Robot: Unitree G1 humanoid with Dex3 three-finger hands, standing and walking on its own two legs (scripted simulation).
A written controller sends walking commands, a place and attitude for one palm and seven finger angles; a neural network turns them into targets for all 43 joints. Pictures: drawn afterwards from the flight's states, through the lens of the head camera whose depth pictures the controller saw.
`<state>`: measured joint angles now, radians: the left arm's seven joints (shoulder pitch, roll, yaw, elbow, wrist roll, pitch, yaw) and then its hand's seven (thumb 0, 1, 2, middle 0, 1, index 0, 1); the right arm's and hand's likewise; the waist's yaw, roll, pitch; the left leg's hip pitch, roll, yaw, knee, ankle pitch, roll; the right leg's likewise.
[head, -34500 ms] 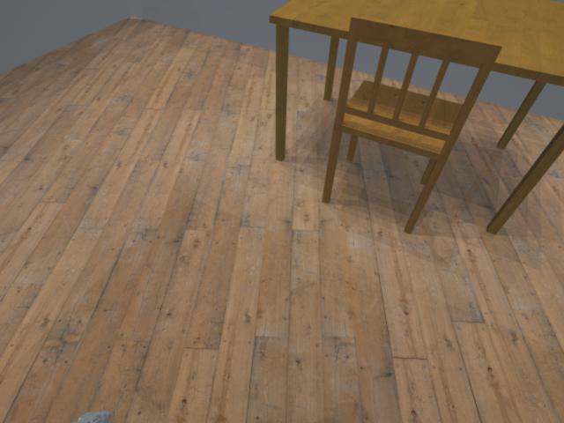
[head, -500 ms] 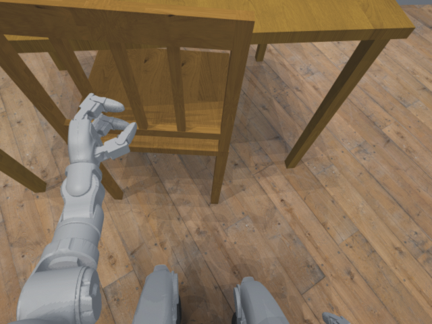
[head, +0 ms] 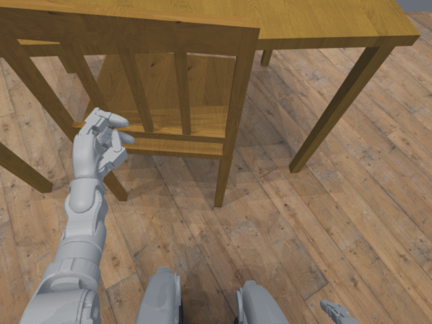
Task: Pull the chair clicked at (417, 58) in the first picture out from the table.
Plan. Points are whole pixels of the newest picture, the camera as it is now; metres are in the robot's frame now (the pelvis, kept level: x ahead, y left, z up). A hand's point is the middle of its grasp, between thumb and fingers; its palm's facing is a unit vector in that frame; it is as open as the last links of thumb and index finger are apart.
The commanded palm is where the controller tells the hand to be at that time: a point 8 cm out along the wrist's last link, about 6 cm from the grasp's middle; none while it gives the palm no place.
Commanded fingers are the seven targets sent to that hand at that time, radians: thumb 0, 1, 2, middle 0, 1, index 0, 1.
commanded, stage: hook a spindle and tug to test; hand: left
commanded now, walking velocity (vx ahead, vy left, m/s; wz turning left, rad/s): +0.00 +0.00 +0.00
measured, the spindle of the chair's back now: (139, 94) +0.56 +0.16 +0.02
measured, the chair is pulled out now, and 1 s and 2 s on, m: -0.08 -0.08 -0.08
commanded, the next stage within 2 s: open the thumb and straighten the fingers in 0.20 s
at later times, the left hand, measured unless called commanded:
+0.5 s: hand (124, 159) +0.41 +0.17 +0.02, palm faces +0.07 -1.00 -0.05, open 6.1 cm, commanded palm +0.38 +0.21 +0.02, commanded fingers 0.00 -0.43 0.26 -0.47 -1.38 -0.47 -1.38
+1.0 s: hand (122, 155) +0.41 +0.17 +0.03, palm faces +0.07 -1.00 -0.05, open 16.8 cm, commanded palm +0.38 +0.21 +0.03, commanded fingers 0.00 -0.55 0.20 0.00 0.00 0.00 0.00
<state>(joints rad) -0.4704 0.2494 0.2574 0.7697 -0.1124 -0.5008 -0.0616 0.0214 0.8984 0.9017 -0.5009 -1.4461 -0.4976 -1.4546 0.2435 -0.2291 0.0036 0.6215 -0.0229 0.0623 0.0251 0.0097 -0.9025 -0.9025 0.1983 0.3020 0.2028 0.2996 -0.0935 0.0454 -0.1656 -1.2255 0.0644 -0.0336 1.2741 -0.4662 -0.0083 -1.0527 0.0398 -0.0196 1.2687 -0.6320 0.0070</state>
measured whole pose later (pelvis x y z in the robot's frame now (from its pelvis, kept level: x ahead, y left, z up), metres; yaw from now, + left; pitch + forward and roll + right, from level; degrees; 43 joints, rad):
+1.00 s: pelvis +0.00 +0.00 +0.00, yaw +0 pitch +23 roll -3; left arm -0.44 0.25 0.23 0.73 -0.11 -0.47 -0.06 -0.01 -0.54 0.21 -0.10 -0.29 -0.10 -0.30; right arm 0.25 -0.23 0.00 0.63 -0.02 0.06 0.02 0.01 -0.90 -0.90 0.20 0.30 0.20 0.30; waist -0.09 0.05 -0.16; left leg -1.21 0.06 -0.03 1.27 -0.46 0.00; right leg -1.04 0.04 -0.02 1.26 -0.62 0.01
